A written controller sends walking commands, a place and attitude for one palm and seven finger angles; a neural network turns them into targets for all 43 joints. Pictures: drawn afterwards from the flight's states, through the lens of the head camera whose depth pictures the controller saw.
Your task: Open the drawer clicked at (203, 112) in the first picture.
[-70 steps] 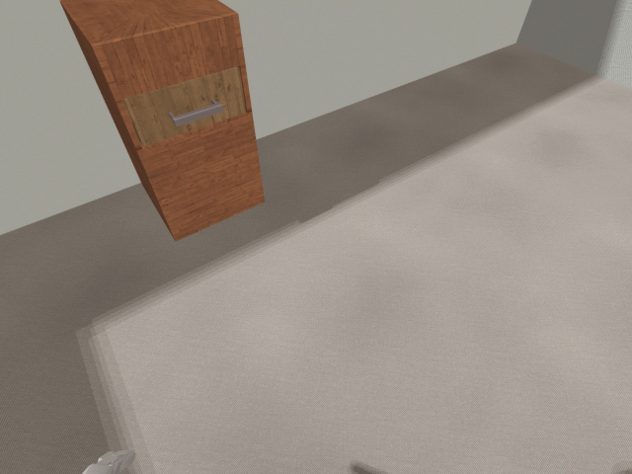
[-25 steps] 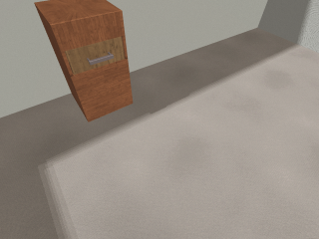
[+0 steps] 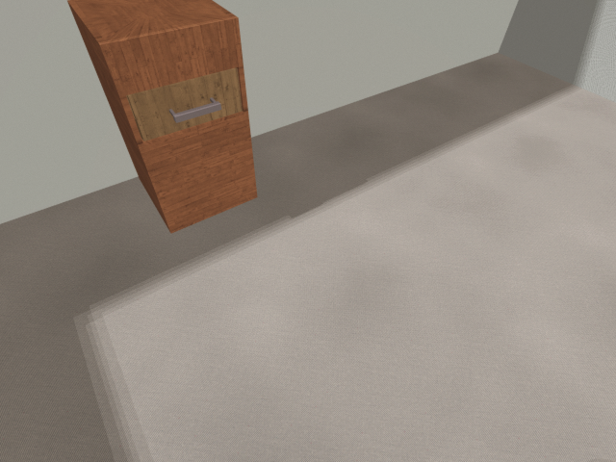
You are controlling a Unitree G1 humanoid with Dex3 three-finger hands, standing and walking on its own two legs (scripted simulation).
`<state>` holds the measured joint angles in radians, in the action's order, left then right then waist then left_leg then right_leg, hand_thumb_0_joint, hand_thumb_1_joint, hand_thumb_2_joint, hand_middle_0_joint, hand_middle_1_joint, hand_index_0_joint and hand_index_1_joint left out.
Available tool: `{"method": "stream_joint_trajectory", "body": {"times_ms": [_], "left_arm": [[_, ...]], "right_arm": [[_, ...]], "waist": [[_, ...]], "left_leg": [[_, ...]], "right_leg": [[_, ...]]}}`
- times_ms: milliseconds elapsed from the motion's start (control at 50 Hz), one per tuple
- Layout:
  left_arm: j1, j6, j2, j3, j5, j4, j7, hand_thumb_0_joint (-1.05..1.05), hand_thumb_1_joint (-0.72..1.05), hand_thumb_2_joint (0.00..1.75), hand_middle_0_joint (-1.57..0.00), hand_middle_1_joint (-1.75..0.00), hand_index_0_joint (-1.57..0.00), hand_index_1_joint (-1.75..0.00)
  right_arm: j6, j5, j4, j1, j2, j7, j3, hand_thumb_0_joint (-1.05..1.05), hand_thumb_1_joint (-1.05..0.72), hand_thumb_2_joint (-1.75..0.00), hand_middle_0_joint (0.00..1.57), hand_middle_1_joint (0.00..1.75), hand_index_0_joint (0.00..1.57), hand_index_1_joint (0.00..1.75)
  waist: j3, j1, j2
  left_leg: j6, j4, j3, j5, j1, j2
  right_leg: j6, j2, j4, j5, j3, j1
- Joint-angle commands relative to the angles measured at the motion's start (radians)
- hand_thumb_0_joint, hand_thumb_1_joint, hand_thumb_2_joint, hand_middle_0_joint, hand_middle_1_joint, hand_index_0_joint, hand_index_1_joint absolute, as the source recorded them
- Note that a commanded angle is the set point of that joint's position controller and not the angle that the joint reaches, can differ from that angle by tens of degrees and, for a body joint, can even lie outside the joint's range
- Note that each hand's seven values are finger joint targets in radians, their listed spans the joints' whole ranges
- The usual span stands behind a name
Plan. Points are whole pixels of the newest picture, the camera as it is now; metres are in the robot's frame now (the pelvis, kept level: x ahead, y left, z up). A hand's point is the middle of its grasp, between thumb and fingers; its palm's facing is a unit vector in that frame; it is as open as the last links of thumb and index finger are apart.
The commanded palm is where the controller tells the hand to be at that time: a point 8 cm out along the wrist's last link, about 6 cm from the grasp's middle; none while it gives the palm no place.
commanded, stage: look at it before walking up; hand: left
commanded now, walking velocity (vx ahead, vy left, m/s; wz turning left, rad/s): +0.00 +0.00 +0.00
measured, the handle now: (195, 108) +1.23 +0.47 -0.22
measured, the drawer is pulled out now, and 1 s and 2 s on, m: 0.00 0.00 0.00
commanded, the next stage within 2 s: walk to a spot facing it in 0.24 s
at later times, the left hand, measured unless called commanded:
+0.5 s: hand out of the picture +0.06 +0.23 -0.17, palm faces -0.04 -0.96 -0.29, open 7.4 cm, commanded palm none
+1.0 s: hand out of the picture +0.08 +0.20 -0.20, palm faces -0.09 -0.99 -0.12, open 7.4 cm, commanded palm none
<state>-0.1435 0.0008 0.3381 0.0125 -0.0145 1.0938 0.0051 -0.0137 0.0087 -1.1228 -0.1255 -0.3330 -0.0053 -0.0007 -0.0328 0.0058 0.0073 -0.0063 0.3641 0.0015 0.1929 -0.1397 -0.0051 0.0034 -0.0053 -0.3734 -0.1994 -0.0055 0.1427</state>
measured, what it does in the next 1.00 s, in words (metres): walks ahead: left foot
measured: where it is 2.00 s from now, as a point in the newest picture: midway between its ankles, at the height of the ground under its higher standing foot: (336, 352)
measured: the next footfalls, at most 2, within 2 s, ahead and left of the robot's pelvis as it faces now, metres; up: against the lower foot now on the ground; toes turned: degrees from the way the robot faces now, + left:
left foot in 1.00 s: +0.33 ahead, +0.10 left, +0.00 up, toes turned -5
right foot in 1.62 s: +0.52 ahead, -0.16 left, +0.00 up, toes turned -37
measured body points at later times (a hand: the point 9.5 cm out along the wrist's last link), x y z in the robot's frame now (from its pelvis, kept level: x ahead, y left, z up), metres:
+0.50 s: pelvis +0.02 +0.00 +0.00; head +0.01 +0.00 +0.45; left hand +0.07 +0.28 -0.15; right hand +0.08 -0.28 -0.14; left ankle +0.00 +0.12 -0.75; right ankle +0.00 -0.12 -0.75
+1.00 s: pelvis +0.19 +0.03 -0.03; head +0.22 +0.05 +0.42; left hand +0.09 +0.25 -0.18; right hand +0.28 -0.23 -0.15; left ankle +0.29 +0.11 -0.75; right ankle +0.01 -0.12 -0.74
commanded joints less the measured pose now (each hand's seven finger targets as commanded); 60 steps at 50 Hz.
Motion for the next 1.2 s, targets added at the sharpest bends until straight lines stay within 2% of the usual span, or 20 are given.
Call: {"method": "stream_joint_trajectory", "body": {"times_ms": [0, 320, 360, 480, 600, 620, 660, 680, 700, 740, 820, 880, 940, 960, 980, 1000, 1020, 1060, 1120, 1180], "left_arm": [[0.039, 0.023, 0.208, -0.04, 0.003, -0.064, -0.017, 0.0, 0.9, 0.9, -0.2, -0.3, -0.2, -0.3], [0.039, 0.025, 0.208, -0.039, 0.002, -0.06, -0.017, 0.0, 0.9, 0.9, -0.2, -0.3, -0.2, -0.3], [-0.029, 0.004, 0.087, -0.016, 0.003, -0.034, -0.02, 0.0, 0.9, 0.9, -0.2, -0.3, -0.2, -0.3], [-0.097, -0.016, 0.09, -0.044, -0.012, -0.074, 0.011, 0.0, 0.9, 0.9, -0.2, -0.3, -0.2, -0.3], [-0.202, 0.024, 0.006, -0.061, -0.01, -0.099, 0.02, 0.0, 0.9, 0.9, -0.2, -0.3, -0.2, -0.3], [-0.249, 0.029, 0.015, -0.066, -0.01, -0.089, 0.017, 0.0, 0.9, 0.9, -0.2, -0.3, -0.2, -0.3], [-0.42, 0.048, 0.103, -0.092, -0.014, -0.026, -0.003, 0.0, 0.9, 0.9, -0.2, -0.3, -0.2, -0.3], [-0.514, 0.051, 0.109, -0.093, -0.006, -0.005, -0.017, 0.0, 0.9, 0.9, -0.2, -0.3, -0.2, -0.3], [-0.534, 0.058, 0.08, -0.088, -0.01, 0.004, -0.029, 0.0, 0.9, 0.9, -0.2, -0.3, -0.2, -0.3], [-0.505, 0.059, 0.047, -0.085, -0.018, -0.003, -0.041, 0.0, 0.9, 0.9, -0.2, -0.3, -0.2, -0.3], [-0.387, 0.066, 0.011, -0.076, -0.019, -0.032, -0.039, 0.0, 0.9, 0.9, -0.2, -0.3, -0.2, -0.3], [-0.307, 0.066, 0.018, -0.082, -0.016, -0.038, -0.035, 0.0, 0.9, 0.9, -0.2, -0.3, -0.2, -0.3], [-0.275, 0.068, 0.013, -0.096, -0.002, -0.037, -0.028, 0.0, 0.9, 0.9, -0.2, -0.3, -0.2, -0.3], [-0.316, 0.065, -0.036, -0.092, 0.005, -0.04, -0.022, 0.0, 0.9, 0.9, -0.2, -0.3, -0.2, -0.3], [-0.377, 0.059, -0.099, -0.086, 0.01, -0.052, -0.013, 0.0, 0.9, 0.9, -0.2, -0.3, -0.2, -0.3], [-0.359, 0.056, -0.098, -0.084, 0.003, -0.069, -0.018, 0.0, 0.9, 0.9, -0.2, -0.3, -0.2, -0.3], [-0.319, 0.047, -0.09, -0.084, -0.006, -0.068, -0.019, 0.0, 0.9, 0.9, -0.2, -0.3, -0.2, -0.3], [-0.261, 0.031, -0.106, -0.09, -0.02, -0.073, 0.003, 0.0, 0.9, 0.9, -0.2, -0.3, -0.2, -0.3], [-0.309, 0.002, -0.142, -0.089, -0.023, -0.061, 0.013, 0.0, 0.9, 0.9, -0.2, -0.3, -0.2, -0.3], [-0.254, -0.012, -0.134, -0.102, -0.026, -0.092, 0.015, 0.0, 0.9, 0.9, -0.2, -0.3, -0.2, -0.3]], "right_arm": [[-0.019, -0.001, 0.067, 0.043, -0.208, 0.017, 0.037, 0.0, -0.9, -0.9, 0.2, 0.3, 0.2, 0.3], [-0.021, -0.002, 0.069, 0.053, -0.211, 0.017, 0.038, 0.0, -0.9, -0.9, 0.2, 0.3, 0.2, 0.3], [-0.004, 0.007, 0.042, -0.013, -0.089, 0.014, 0.009, 0.0, -0.9, -0.9, 0.2, 0.3, 0.2, 0.3], [0.011, 0.017, 0.072, -0.069, -0.123, 0.009, 0.042, 0.0, -0.9, -0.9, 0.2, 0.3, 0.2, 0.3], [-0.022, 0.009, 0.096, -0.138, -0.112, 0.016, 0.069, 0.0, -0.9, -0.9, 0.2, 0.3, 0.2, 0.3], [-0.025, 0.007, 0.108, -0.116, -0.093, 0.015, 0.066, 0.0, -0.9, -0.9, 0.2, 0.3, 0.2, 0.3], [-0.037, 0.004, 0.169, -0.011, 0.008, 0.01, 0.049, 0.0, -0.9, -0.9, 0.2, 0.3, 0.2, 0.3], [-0.044, 0.011, 0.208, 0.081, 0.007, 0.012, 0.044, 0.0, -0.9, -0.9, 0.2, 0.3, 0.2, 0.3], [-0.053, 0.014, 0.218, 0.096, 0.005, 0.013, 0.046, 0.0, -0.9, -0.9, 0.2, 0.3, 0.2, 0.3], [-0.056, 0.01, 0.218, 0.099, 0.025, 0.007, 0.05, 0.0, -0.9, -0.9, 0.2, 0.3, 0.2, 0.3], [-0.037, 0.003, 0.226, 0.085, 0.073, -0.013, 0.049, 0.0, -0.9, -0.9, 0.2, 0.3, 0.2, 0.3], [-0.043, -0.006, 0.219, 0.034, 0.091, -0.022, 0.05, 0.0, -0.9, -0.9, 0.2, 0.3, 0.2, 0.3], [-0.054, -0.002, 0.125, -0.257, 0.03, 0.007, 0.072, 0.0, -0.9, -0.9, 0.2, 0.3, 0.2, 0.3], [-0.058, 0.009, 0.091, -0.386, -0.05, 0.021, 0.093, 0.0, -0.9, -0.9, 0.2, 0.3, 0.2, 0.3], [-0.062, 0.02, 0.084, -0.467, -0.145, 0.021, 0.116, 0.0, -0.9, -0.9, 0.2, 0.3, 0.2, 0.3], [-0.05, 0.013, 0.105, -0.398, -0.138, 0.022, 0.106, 0.0, -0.9, -0.9, 0.2, 0.3, 0.2, 0.3], [-0.047, 0.013, 0.129, -0.276, -0.078, 0.022, 0.094, 0.0, -0.9, -0.9, 0.2, 0.3, 0.2, 0.3], [-0.056, 0.016, 0.163, -0.152, 0.031, 0.023, 0.066, 0.0, -0.9, -0.9, 0.2, 0.3, 0.2, 0.3], [-0.079, 0.014, 0.136, -0.174, 0.08, 0.026, 0.056, 0.0, -0.9, -0.9, 0.2, 0.3, 0.2, 0.3], [-0.089, 0.011, 0.124, -0.211, 0.109, 0.032, 0.065, 0.0, -0.9, -0.9, 0.2, 0.3, 0.2, 0.3]], "waist": [[0.057, -0.004, -0.003], [0.066, -0.003, -0.001], [0.077, -0.005, 0.004], [-0.096, -0.001, -0.029], [-0.038, 0.017, -0.102], [-0.045, 0.04, -0.063], [-0.055, 0.098, 0.296], [-0.074, 0.143, 0.278], [-0.075, 0.137, 0.213], [-0.045, 0.107, 0.073], [-0.063, 0.034, 0.107], [-0.052, -0.016, 0.147], [0.069, -0.135, 0.071], [0.179, -0.169, -0.094], [0.256, -0.154, -0.37], [0.198, -0.119, -0.3], [0.071, -0.08, -0.211], [-0.098, -0.019, -0.114], [-0.065, 0.031, -0.107], [-0.056, 0.028, -0.1]], "left_leg": [[0.033, -0.057, 0.098, -0.104, 0.015, -0.115], [0.034, -0.06, 0.096, -0.135, 0.034, -0.117], [0.014, -0.037, 0.062, -0.023, 0.043, -0.111], [0.053, -0.036, 0.087, 0.465, -0.088, -0.143], [0.113, 0.056, 0.127, 0.277, -0.037, -0.242], [0.09, 0.151, 0.073, 0.241, -0.108, -0.205], [-0.009, 0.571, -0.151, 0.325, -0.513, -0.021], [-0.011, 0.705, -0.08, 0.424, -0.64, -0.033], [-0.012, 0.77, -0.043, 0.379, -0.703, -0.058], [-0.01, 0.76, -0.024, 0.352, -0.709, -0.092], [-0.023, 0.587, -0.053, 0.21, -0.527, -0.087], [-0.011, 0.392, -0.099, 0.079, -0.254, -0.056], [0.003, 0.223, -0.112, -0.057, 0.153, -0.024], [0.024, 0.177, 0.036, 0.002, 0.338, -0.161], [0.101, 0.016, 0.419, 0.061, 0.409, -0.445], [0.141, -0.133, 0.557, 0.252, 0.265, -0.505], [0.127, -0.193, 0.48, 0.428, 0.104, -0.48], [0.102, -0.208, 0.297, 0.384, -0.137, -0.393], [0.056, -0.193, 0.048, 0.173, -0.184, -0.307], [0.045, -0.205, -0.026, 0.034, -0.101, -0.29]], "right_leg": [[-0.031, -0.112, 0.068, 0.072, -0.103, 0.012], [-0.028, -0.115, 0.069, 0.106, -0.095, 0.004], [-0.016, -0.101, 0.054, -0.018, -0.1, 0.02], [-0.053, -0.032, -0.021, -0.39, -0.141, 0.213], [-0.058, 0.016, -0.198, -0.198, -0.056, 0.211], [-0.072, -0.012, -0.154, -0.173, -0.109, 0.142], [-0.196, -0.258, 0.074, 0.072, -0.544, -0.176], [-0.264, -0.323, 0.081, 0.31, -0.662, -0.254], [-0.293, -0.315, 0.036, 0.503, -0.634, -0.32], [-0.275, -0.293, -0.004, 0.481, -0.519, -0.332], [-0.216, -0.219, 0.09, 0.295, -0.383, -0.098], [-0.155, -0.162, 0.104, 0.252, -0.271, 0.07], [-0.102, -0.073, -0.196, 0.375, -0.189, 0.155], [-0.079, -0.016, -0.442, 0.194, -0.14, 0.245], [-0.036, 0.085, -0.79, -0.347, -0.032, 0.398], [-0.049, 0.05, -0.924, -0.366, -0.09, 0.433], [-0.052, -0.01, -0.982, -0.281, -0.085, 0.453], [-0.041, -0.077, -0.98, -0.14, -0.048, 0.461], [-0.024, -0.081, -0.924, -0.046, -0.022, 0.396], [-0.009, -0.096, -0.89, 0.052, -0.022, 0.489]]}}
